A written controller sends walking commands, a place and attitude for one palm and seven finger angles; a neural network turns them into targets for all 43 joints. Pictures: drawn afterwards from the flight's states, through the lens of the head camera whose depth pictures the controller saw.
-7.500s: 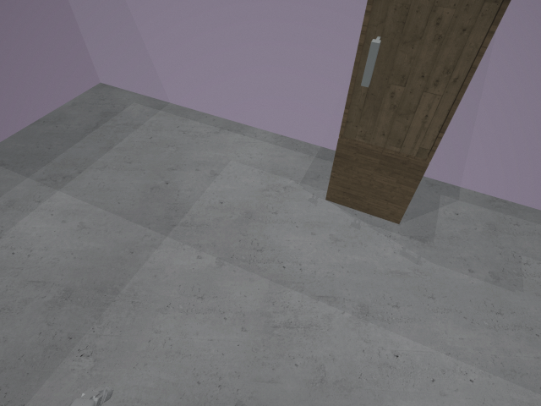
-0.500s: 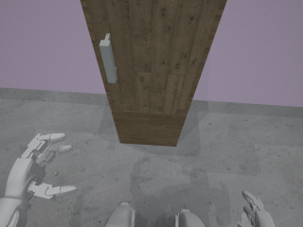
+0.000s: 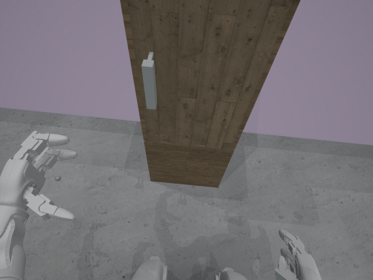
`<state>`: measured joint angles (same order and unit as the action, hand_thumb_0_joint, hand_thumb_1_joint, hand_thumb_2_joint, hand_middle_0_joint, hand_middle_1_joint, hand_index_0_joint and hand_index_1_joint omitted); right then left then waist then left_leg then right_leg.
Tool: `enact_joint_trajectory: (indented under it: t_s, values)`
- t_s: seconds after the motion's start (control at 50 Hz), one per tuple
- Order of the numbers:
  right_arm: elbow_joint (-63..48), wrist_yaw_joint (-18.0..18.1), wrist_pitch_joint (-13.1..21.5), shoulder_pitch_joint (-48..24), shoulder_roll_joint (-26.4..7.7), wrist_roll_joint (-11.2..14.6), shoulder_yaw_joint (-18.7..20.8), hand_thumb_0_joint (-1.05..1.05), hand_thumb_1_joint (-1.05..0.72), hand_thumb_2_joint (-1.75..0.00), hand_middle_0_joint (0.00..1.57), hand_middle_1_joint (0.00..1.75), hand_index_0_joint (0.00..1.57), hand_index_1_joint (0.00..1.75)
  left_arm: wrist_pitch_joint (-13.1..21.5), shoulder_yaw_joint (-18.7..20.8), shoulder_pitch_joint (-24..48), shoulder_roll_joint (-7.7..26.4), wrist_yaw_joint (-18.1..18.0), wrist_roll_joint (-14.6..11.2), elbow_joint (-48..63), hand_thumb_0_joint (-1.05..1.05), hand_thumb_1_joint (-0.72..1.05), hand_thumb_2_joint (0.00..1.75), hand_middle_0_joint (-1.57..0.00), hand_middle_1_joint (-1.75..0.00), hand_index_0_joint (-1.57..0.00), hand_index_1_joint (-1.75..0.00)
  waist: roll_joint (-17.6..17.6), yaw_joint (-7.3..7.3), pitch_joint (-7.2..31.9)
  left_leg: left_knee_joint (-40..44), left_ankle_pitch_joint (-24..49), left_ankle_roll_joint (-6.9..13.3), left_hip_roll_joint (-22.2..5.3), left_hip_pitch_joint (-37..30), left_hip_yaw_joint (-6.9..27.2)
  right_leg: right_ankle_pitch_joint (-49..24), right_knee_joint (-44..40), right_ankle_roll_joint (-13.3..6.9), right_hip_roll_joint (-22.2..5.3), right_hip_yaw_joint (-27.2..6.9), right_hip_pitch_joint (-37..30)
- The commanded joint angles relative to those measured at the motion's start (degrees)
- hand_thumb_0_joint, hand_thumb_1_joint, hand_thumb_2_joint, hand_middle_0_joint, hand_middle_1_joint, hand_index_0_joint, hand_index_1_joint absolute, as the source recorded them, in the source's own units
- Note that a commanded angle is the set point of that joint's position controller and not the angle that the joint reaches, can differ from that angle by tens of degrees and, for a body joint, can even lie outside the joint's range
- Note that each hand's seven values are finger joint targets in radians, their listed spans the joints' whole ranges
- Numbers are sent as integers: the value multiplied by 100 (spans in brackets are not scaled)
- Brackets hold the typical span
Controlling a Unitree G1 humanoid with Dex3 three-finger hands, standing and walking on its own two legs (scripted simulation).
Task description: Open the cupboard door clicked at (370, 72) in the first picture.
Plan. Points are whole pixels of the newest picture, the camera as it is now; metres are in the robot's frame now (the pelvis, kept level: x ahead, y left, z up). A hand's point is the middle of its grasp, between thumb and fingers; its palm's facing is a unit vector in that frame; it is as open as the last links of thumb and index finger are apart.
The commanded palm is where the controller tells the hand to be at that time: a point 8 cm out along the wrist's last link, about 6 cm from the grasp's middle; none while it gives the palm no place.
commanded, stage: raise the hand with hooked fingers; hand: left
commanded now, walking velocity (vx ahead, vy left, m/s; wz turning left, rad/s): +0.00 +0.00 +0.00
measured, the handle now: (151, 81) +0.59 +0.14 +0.05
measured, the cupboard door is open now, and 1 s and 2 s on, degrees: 0 0 0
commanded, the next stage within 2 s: move the hooked fingers beside the handle in 0.54 s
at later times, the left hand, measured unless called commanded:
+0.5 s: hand (71, 171) +0.30 +0.25 +0.06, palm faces +0.00 -1.00 -0.05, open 14.0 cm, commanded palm +0.27 +0.30 +0.07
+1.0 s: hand (91, 148) +0.35 +0.23 +0.06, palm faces -0.03 -1.00 -0.02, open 14.0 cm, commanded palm +0.33 +0.28 +0.06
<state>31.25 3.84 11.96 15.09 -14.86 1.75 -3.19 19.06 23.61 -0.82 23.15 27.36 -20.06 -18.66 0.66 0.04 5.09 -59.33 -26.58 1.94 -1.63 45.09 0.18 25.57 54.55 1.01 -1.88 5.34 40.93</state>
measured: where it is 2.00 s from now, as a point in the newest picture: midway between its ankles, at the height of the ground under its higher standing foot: outside the picture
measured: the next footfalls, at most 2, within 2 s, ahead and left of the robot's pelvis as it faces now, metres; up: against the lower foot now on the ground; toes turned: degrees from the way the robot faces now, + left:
none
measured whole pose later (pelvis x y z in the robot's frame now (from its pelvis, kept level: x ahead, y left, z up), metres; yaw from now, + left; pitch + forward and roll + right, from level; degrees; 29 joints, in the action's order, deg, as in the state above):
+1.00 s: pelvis +0.00 -0.03 +0.00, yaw +0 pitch +14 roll -2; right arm 33.4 4.5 8.7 15.7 -16.1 2.2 -2.0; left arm 18.7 24.0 15.4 25.3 29.3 -17.7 -35.9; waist 0.9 -2.3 5.3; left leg -58.2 -26.0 -0.2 -2.8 46.2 0.4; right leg 26.1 55.5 -0.9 -0.6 5.3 43.4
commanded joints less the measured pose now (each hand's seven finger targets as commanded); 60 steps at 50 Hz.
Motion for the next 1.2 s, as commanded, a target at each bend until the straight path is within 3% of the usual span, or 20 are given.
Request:
enact_joint_trajectory:
  t_s: [0.0,0.02,0.08,0.2,0.24,0.28,0.36,0.44,0.62,0.7,0.72,0.78,0.82,0.86,0.88,1.04,1.08,1.1,1.12,1.18]
  values:
    - [-741,114,231,14,-996,88,469,0,-90,-90,20,30,20,30,53,536,1105,1464,172,-103,659,0,-50,30,-30,-120,-30,-120,815,-29,1466,1333,1475,-207,56,-1515,395,-793,-629,-298,377,-24,-280]
    - [-745,114,218,36,-1008,89,479,0,-90,-90,20,30,20,30,-38,613,1151,1570,228,-119,617,0,-50,30,-30,-120,-30,-120,819,-11,1557,1334,1599,-199,63,-1567,370,-898,-660,-294,366,-32,-362]
    - [-840,93,216,71,-1012,92,512,0,-90,-90,20,30,20,30,-156,467,894,1325,351,-232,564,0,-50,30,-30,-120,-30,-120,410,9,1586,1274,1939,-170,79,-1529,342,-1174,-682,-289,410,-7,-508]
    - [-811,11,182,137,-1001,31,552,0,-90,-90,20,30,20,30,203,733,1040,1527,119,-243,859,0,-50,30,-30,-120,-30,-120,515,0,1653,1195,2057,-182,96,-1544,268,-1294,-618,-272,423,-45,-457]
    - [-795,0,154,134,-990,41,556,0,-90,-90,20,30,20,30,282,701,1035,1465,59,-210,758,0,-50,30,-30,-120,-30,-120,525,-20,1528,1205,1880,-181,93,-1450,254,-1184,-620,-262,403,-54,-407]
    - [-791,12,138,140,-996,35,569,0,-90,-90,20,30,20,30,327,772,1045,1580,25,-183,777,0,-50,30,-30,-120,-30,-120,528,-1,1609,1171,1867,-155,98,-1408,230,-1199,-613,-274,405,-95,-498]
    - [-792,21,107,106,-961,66,558,0,-90,-90,20,30,20,30,298,605,1026,1475,99,-142,861,0,-50,30,-30,-120,-30,-120,772,-42,1723,1154,1929,-126,109,-1511,155,-1355,-672,-245,366,-151,-578]
    - [-788,48,82,78,-952,65,541,0,-90,-90,20,30,20,30,270,707,1023,1525,133,-223,745,0,-50,30,-30,-120,-30,-120,425,-72,1639,1126,1692,-86,133,-1310,130,-1318,-739,-219,381,-188,-687]
    - [-763,65,57,48,-926,79,515,0,-90,-90,20,30,20,30,267,619,1072,1414,210,-245,439,0,-50,30,-30,-120,-30,-120,275,-98,1559,1006,1636,-48,165,-1072,40,-1494,-778,-182,342,-336,-857]
    - [-609,121,19,81,-963,68,489,0,-90,-90,20,30,20,30,294,769,1962,1755,215,-147,98,0,-50,30,-30,-120,-30,-120,327,-216,1404,890,1350,-46,148,-832,42,-1193,-793,-176,322,-474,-694]
    - [-588,131,18,67,-954,74,471,0,-90,-90,20,30,20,30,309,660,2228,1684,233,-135,-18,0,-50,30,-30,-120,-30,-120,321,-284,1313,886,1210,-43,154,-791,41,-1030,-824,-168,309,-498,-616]
    - [-550,164,39,90,-949,69,473,0,-90,-90,20,30,20,30,432,507,2695,1655,265,-90,11,0,-50,30,-30,-120,-30,-120,510,-274,1569,863,1310,-29,140,-946,75,-1087,-751,-215,310,-501,-629]
    - [-511,168,35,125,-941,85,485,0,-90,-90,20,30,20,30,460,368,2875,1603,284,-21,-80,0,-50,30,-30,-120,-30,-120,652,-282,1737,899,1320,-38,132,-1101,81,-1109,-734,-204,308,-471,-558]
    - [-475,166,20,147,-945,86,486,0,-90,-90,20,30,20,30,406,331,3048,1603,248,19,-266,0,-50,30,-30,-120,-30,-120,559,-308,1755,912,1278,-28,127,-1102,93,-1062,-755,-197,305,-461,-532]
    - [-445,174,-3,205,-979,76,503,0,-90,-90,20,30,20,30,385,555,2959,1824,222,19,-413,0,-50,30,-30,-120,-30,-120,435,-242,1843,877,1355,-26,117,-1037,98,-1113,-712,-214,321,-467,-626]
    - [-524,57,-244,373,-962,57,534,0,-90,-90,20,30,20,30,251,656,3116,1884,-106,219,-856,0,-50,30,-30,-120,-30,-120,331,-154,2008,965,1729,-52,114,-979,31,-1595,-617,-179,312,-391,-791]
    - [-521,38,-301,448,-972,42,542,0,-90,-90,20,30,20,30,320,711,3120,1924,-167,224,-934,0,-50,30,-30,-120,-30,-120,222,-163,2057,926,1846,-44,107,-946,19,-1728,-591,-191,340,-401,-865]
    - [-491,32,-328,462,-968,49,534,0,-90,-90,20,30,20,30,370,592,3402,1869,-169,279,-942,0,-50,30,-30,-120,-30,-120,325,-265,1992,917,1799,-45,99,-954,-6,-1724,-600,-166,343,-413,-749]
    - [-440,26,-359,507,-982,33,554,0,-90,-90,20,30,20,30,424,756,3441,2031,-202,296,-1011,0,-50,30,-30,-120,-30,-120,358,-218,2001,926,1791,-58,92,-938,10,-1691,-588,-178,340,-408,-752]
    - [-406,19,-414,555,-975,41,563,0,-90,-90,20,30,20,30,511,363,3823,1674,-189,354,-1093,0,-50,30,-30,-120,-30,-120,420,-359,1960,907,1785,-41,78,-1058,39,-1616,-570,-202,366,-374,-523]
